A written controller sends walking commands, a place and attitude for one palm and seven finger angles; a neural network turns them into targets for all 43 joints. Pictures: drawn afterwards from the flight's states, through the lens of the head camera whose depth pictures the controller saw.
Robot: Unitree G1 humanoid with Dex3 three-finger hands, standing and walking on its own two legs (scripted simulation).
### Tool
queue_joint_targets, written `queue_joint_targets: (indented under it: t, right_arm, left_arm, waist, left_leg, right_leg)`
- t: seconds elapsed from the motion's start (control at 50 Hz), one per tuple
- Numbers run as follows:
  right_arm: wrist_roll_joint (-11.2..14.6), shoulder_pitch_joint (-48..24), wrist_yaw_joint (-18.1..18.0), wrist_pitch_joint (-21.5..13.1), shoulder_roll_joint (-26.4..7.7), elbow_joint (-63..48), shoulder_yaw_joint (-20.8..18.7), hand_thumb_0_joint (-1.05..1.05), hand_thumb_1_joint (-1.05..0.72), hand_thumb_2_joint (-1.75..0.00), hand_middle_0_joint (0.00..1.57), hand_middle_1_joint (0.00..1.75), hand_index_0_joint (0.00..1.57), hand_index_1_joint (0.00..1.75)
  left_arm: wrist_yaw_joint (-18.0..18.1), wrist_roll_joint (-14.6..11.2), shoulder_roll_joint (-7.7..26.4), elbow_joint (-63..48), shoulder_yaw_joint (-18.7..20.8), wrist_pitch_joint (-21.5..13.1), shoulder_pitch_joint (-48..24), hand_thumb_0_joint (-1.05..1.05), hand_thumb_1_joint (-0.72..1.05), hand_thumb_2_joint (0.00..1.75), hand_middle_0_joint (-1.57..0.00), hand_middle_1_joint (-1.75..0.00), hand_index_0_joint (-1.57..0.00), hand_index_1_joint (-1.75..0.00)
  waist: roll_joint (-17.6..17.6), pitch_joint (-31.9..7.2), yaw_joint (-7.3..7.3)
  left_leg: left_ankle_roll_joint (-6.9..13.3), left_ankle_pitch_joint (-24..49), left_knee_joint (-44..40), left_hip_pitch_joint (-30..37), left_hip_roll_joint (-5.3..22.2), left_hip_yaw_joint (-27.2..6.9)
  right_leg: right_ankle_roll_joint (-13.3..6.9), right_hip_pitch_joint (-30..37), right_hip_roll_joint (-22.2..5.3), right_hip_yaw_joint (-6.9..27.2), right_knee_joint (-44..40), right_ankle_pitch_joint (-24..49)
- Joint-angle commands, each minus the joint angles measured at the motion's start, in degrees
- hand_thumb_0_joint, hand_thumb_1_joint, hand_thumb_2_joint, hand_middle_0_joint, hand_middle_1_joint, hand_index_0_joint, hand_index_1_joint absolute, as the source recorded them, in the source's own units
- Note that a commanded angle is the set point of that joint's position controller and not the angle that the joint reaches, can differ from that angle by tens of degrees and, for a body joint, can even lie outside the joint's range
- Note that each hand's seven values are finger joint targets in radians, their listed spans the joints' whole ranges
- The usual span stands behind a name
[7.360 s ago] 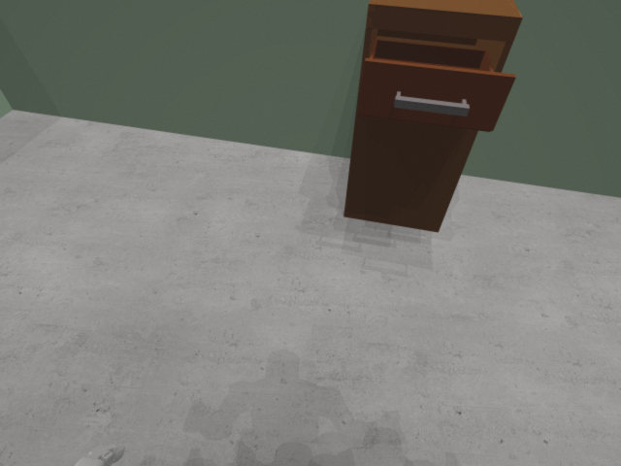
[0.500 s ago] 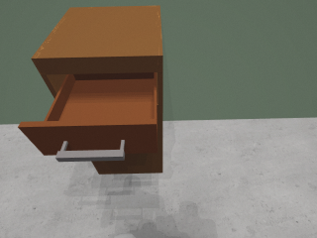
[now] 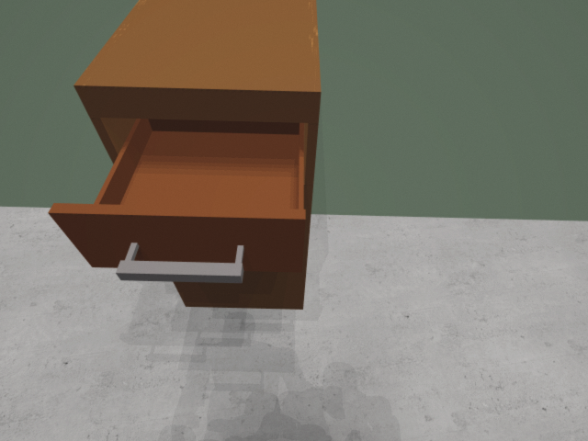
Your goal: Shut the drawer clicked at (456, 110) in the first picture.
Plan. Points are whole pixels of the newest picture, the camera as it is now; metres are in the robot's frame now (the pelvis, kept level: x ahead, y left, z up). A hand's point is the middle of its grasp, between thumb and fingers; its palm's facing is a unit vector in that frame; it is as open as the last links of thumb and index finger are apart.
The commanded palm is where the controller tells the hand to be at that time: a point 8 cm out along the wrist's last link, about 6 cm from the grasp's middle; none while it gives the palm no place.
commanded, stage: come to a stop and stand still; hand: left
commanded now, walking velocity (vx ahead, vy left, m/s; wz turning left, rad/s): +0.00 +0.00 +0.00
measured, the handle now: (184, 260) +0.37 +0.22 -0.02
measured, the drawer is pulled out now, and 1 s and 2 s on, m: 0.23 0.23 0.23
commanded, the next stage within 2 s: look again from close up in 0.44 s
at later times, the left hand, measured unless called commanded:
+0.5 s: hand out of the picture -0.03 +0.11 -0.18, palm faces +0.05 -0.99 -0.14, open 7.4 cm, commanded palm none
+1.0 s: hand out of the picture +0.03 +0.22 -0.17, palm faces +0.02 -0.97 -0.25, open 7.4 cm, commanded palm none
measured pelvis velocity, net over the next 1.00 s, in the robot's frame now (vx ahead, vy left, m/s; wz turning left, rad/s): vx -0.01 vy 0.03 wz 0.00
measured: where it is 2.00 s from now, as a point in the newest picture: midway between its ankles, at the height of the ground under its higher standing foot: outside the picture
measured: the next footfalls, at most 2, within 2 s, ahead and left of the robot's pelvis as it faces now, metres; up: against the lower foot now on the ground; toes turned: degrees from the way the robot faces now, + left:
right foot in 0.06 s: -0.01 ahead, -0.13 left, +0.00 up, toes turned -1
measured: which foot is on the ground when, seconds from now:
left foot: down 0.00-1.00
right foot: up 0.00-0.04, down 0.06-1.00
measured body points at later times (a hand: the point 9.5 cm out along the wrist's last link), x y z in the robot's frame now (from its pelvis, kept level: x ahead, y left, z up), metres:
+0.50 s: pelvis -0.02 -0.04 +0.00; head -0.03 -0.03 +0.45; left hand -0.03 +0.17 -0.17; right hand -0.09 -0.25 -0.16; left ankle +0.06 +0.12 -0.74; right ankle -0.05 -0.13 -0.74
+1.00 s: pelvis -0.01 +0.03 +0.00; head -0.01 +0.03 +0.45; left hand +0.03 +0.27 -0.15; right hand +0.05 -0.21 -0.15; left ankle +0.06 +0.12 -0.74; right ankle -0.05 -0.13 -0.74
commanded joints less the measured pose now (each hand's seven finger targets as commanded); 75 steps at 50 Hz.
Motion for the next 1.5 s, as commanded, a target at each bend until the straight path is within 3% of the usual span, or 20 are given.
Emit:
queue_joint_targets:
  t: [0.0, 0.06, 0.1, 0.3, 0.5, 0.52, 0.54, 0.62, 0.76, 1.0, 1.14, 1.16, 1.18, 1.2, 1.22, 1.24, 1.3, 1.38, 1.42, 1.48]
  right_arm:
    - [0.43, 5.14, 0.32, -0.53, -9.10, -0.13, -2.66, 0.00, -0.90, -0.90, 0.20, 0.30, 0.20, 0.30]
    - [0.96, 3.73, 1.07, -0.40, -4.09, -0.61, -1.28, 0.00, -0.90, -0.90, 0.20, 0.30, 0.20, 0.30]
    - [0.29, 4.38, 1.11, 0.03, -4.51, 1.17, -1.23, 0.00, -0.90, -0.90, 0.20, 0.30, 0.20, 0.30]
    - [-0.01, 11.50, 0.80, 0.21, -3.87, 6.42, -0.22, 0.00, -0.90, -0.90, 0.20, 0.30, 0.20, 0.30]
    - [0.17, 15.99, -0.12, -1.09, -2.37, 7.92, 0.30, 0.00, -0.90, -0.90, 0.20, 0.30, 0.20, 0.30]
    - [-0.34, 10.42, 0.77, -0.75, -9.83, 0.08, 0.09, 0.00, -0.90, -0.90, 0.20, 0.30, 0.20, 0.30]
    - [-0.65, 11.26, 0.39, -1.97, -7.92, -1.22, -1.66, 0.00, -0.90, -0.90, 0.20, 0.30, 0.20, 0.30]
    - [-0.55, 15.58, 0.39, -1.80, -2.58, -0.73, -0.37, 0.00, -0.90, -0.90, 0.20, 0.30, 0.20, 0.30]
    - [0.08, 14.69, -0.14, -2.06, -7.34, -0.31, -0.86, 0.00, -0.90, -0.90, 0.20, 0.30, 0.20, 0.30]
    - [-0.01, 7.07, 1.05, -1.58, -10.46, -3.06, -1.13, 0.00, -0.90, -0.90, 0.20, 0.30, 0.20, 0.30]
    - [0.28, 6.57, 1.43, -1.38, -10.05, -2.03, -0.94, 0.00, -0.90, -0.90, 0.20, 0.30, 0.20, 0.30]
    - [0.51, 4.59, 1.46, -1.55, -11.17, -5.22, -0.62, 0.00, -0.90, -0.90, 0.20, 0.30, 0.20, 0.30]
    - [3.87, 5.46, -1.25, -10.09, -16.85, -24.90, -1.85, 0.00, -0.90, -0.90, 0.20, 0.30, 0.20, 0.30]
    - [3.82, 2.08, -3.32, -15.85, -12.11, -21.58, 0.99, 0.00, -0.90, -0.90, 0.20, 0.30, 0.20, 0.30]
    - [4.45, 0.76, -3.95, -18.03, -12.84, -18.81, 0.52, 0.00, -0.90, -0.90, 0.20, 0.30, 0.20, 0.30]
    - [4.83, 2.73, -2.92, -18.72, -10.63, -17.07, 1.17, 0.00, -0.90, -0.90, 0.20, 0.30, 0.20, 0.30]
    - [3.37, 2.19, -3.39, -19.98, -12.86, -21.95, -0.17, 0.00, -0.90, -0.90, 0.20, 0.30, 0.20, 0.30]
    - [1.31, -0.31, -0.78, -19.25, -11.95, -25.32, -2.41, 0.00, -0.90, -0.90, 0.20, 0.30, 0.20, 0.30]
    - [2.04, -0.90, 0.89, -18.85, -12.13, -28.23, -3.49, 0.00, -0.90, -0.90, 0.20, 0.30, 0.20, 0.30]
    - [3.64, -4.27, 0.93, -18.19, -12.37, -36.56, -2.93, 0.00, -0.90, -0.90, 0.20, 0.30, 0.20, 0.30]
  left_arm:
    - [0.14, -0.02, 1.78, 0.13, -0.41, -2.15, 7.10, 0.00, 0.90, 0.90, -0.20, -0.30, -0.20, -0.30]
    - [0.25, -0.03, 7.11, -0.08, -0.48, -3.08, 3.05, 0.00, 0.90, 0.90, -0.20, -0.30, -0.20, -0.30]
    - [0.20, -0.16, 6.00, -0.04, -0.66, -3.53, 0.37, 0.00, 0.90, 0.90, -0.20, -0.30, -0.20, -0.30]
    - [0.30, -0.45, 4.02, 1.32, -0.72, -2.79, 3.06, 0.00, 0.90, 0.90, -0.20, -0.30, -0.20, -0.30]
    - [0.19, -0.88, 1.20, 3.39, -0.90, -3.06, 6.56, 0.00, 0.90, 0.90, -0.20, -0.30, -0.20, -0.30]
    - [0.57, 0.24, 12.74, -1.95, -1.78, -4.56, 4.73, 0.00, 0.90, 0.90, -0.20, -0.30, -0.20, -0.30]
    - [0.75, 0.09, 9.88, -1.91, -0.03, -4.90, 3.47, 0.00, 0.90, 0.90, -0.20, -0.30, -0.20, -0.30]
    - [1.15, 0.21, 5.21, -2.51, -1.00, -4.44, 5.20, 0.00, 0.90, 0.90, -0.20, -0.30, -0.20, -0.30]
    - [1.31, 0.04, 3.35, -3.14, -1.20, -3.07, 8.37, 0.00, 0.90, 0.90, -0.20, -0.30, -0.20, -0.30]
    - [0.30, 0.40, 5.86, -4.66, -1.40, -2.61, 7.14, 0.00, 0.90, 0.90, -0.20, -0.30, -0.20, -0.30]
    - [0.28, 0.40, 6.01, -3.83, -1.78, -3.02, 7.91, 0.00, 0.90, 0.90, -0.20, -0.30, -0.20, -0.30]
    - [2.11, 1.00, 5.56, -3.15, -2.13, -3.39, 8.52, 0.00, 0.90, 0.90, -0.20, -0.30, -0.20, -0.30]
    - [3.04, -9.13, 21.94, -93.28, 10.39, -16.51, -36.25, 0.00, 0.90, 0.90, -0.22, -0.32, -0.22, -0.32]
    - [4.26, -6.42, 15.94, -79.16, 7.42, -14.36, -4.22, 0.00, 0.90, 0.90, -0.24, -0.34, -0.24, -0.34]
    - [7.09, -8.08, 11.03, -76.70, 3.03, -12.01, -3.21, 0.00, 0.90, 0.90, -0.26, -0.37, -0.26, -0.37]
    - [6.34, -7.25, -3.18, -60.79, -5.70, -6.33, 14.56, 0.00, 0.90, 0.90, -0.28, -0.39, -0.28, -0.39]
    - [3.59, -10.05, 3.17, -67.82, 1.03, -13.63, 6.28, 0.00, 0.90, 0.90, -0.34, -0.45, -0.34, -0.45]
    - [-7.71, -11.76, 0.65, -48.97, 5.58, -28.77, 15.63, 0.00, 0.90, 0.90, -0.42, -0.54, -0.42, -0.54]
    - [-15.81, -13.65, 4.87, -46.30, 10.32, -34.98, 18.89, 0.00, 0.90, 0.90, -0.46, -0.58, -0.46, -0.58]
    - [-21.17, -16.46, 9.65, -56.76, 13.38, -32.99, 15.46, 0.00, 0.90, 0.90, -0.52, -0.65, -0.52, -0.65]
  waist:
    - [7.27, -8.67, -0.93]
    - [-6.18, -2.24, -2.90]
    - [-9.82, -0.01, -3.24]
    - [-1.27, 7.64, -3.00]
    - [3.19, 3.48, -2.00]
    - [2.24, 11.78, -2.51]
    - [8.26, 1.52, -2.76]
    - [-7.14, -5.45, -2.93]
    - [8.18, -1.31, -1.68]
    - [3.60, -1.31, -1.58]
    - [1.85, -1.53, -1.89]
    - [-2.98, 3.19, -1.23]
    - [5.68, -26.50, -8.94]
    - [15.28, -24.69, -0.56]
    - [14.47, -19.66, -2.68]
    - [11.30, -9.88, -3.39]
    - [1.63, -2.32, -5.19]
    - [-13.50, -3.20, -0.55]
    - [-7.83, -7.70, 1.97]
    - [2.30, -15.15, 3.47]
  left_leg:
    - [5.26, 6.93, -4.84, 7.91, 10.02, -10.94]
    - [-1.49, -4.64, -0.74, 4.08, 1.85, -3.78]
    - [-1.72, -2.81, -0.65, 7.67, 2.55, -4.25]
    - [-1.82, -2.43, -1.15, 7.18, 3.23, -4.32]
    - [-1.42, 1.62, -4.18, 4.80, 4.10, -6.03]
    - [-0.40, -0.94, 0.39, 2.42, 2.56, -7.27]
    - [-0.55, 0.71, 5.22, 1.77, 3.52, -6.08]
    - [-0.67, -2.19, 8.87, -1.05, 1.55, -3.37]
    - [3.04, 20.47, 1.35, 4.38, 7.73, -9.69]
    - [2.12, -6.87, -7.97, 3.03, 5.86, -9.88]
    - [1.37, -6.77, -7.32, 4.69, 4.69, -8.43]
    - [-0.34, -4.47, 1.34, 0.65, 4.80, -5.37]
    - [0.98, 1.61, -1.05, 17.77, -0.96, -5.20]
    - [0.05, -4.92, -4.52, 22.01, 3.15, -8.55]
    - [-1.67, -13.82, -7.08, 12.90, 2.12, -8.76]
    - [-0.61, -18.49, -6.97, 7.64, 2.29, -9.25]
    - [-0.28, -18.66, 1.34, -2.88, -0.60, -8.63]
    - [-1.62, -17.03, 15.95, -19.73, -1.09, -6.01]
    - [-1.70, -14.73, 20.84, -22.86, -1.47, -4.71]
    - [-0.56, -21.08, 22.57, -23.89, -2.71, -2.94]
  right_leg:
    - [-0.02, 7.21, -0.19, -1.65, -23.73, 12.97]
    - [-5.35, 0.86, -11.90, 10.30, -30.28, 17.48]
    - [-5.37, -4.50, -9.17, 9.13, -31.46, 11.46]
    - [-4.64, -8.30, -6.56, 7.58, -35.56, -4.26]
    - [-4.08, 0.46, -3.95, 4.37, -30.19, 6.97]
    - [-2.46, -3.60, -3.17, 5.14, -31.19, 9.29]
    - [-3.94, -2.07, -7.00, 6.12, -26.26, 9.87]
    - [-5.95, 4.42, -8.31, 6.15, -24.47, 24.98]
    - [-2.16, 1.63, -0.87, -1.09, -18.18, 14.22]
    - [-1.39, 2.17, -2.18, -0.01, -20.51, 11.57]
    - [-1.40, 1.12, -3.19, 1.56, -23.24, 11.59]
    - [-2.04, -0.39, -3.62, 2.34, -24.81, 11.64]
    - [-2.52, -0.78, 1.18, -5.51, -17.22, 18.56]
    - [-2.91, -4.37, 1.76, -5.81, -11.22, 10.44]
    - [-2.83, -5.62, 2.54, -6.33, -10.94, 5.45]
    - [-2.88, -10.03, 2.55, -6.55, -10.51, 5.00]
    - [-1.71, -13.71, 2.26, -6.28, -14.22, 1.14]
    - [-1.71, -28.24, 3.04, -6.93, -3.43, -9.35]
    - [-2.81, -27.72, 2.28, -3.70, -0.51, -8.54]
    - [-2.51, -25.96, 1.36, -0.11, -0.10, -15.53]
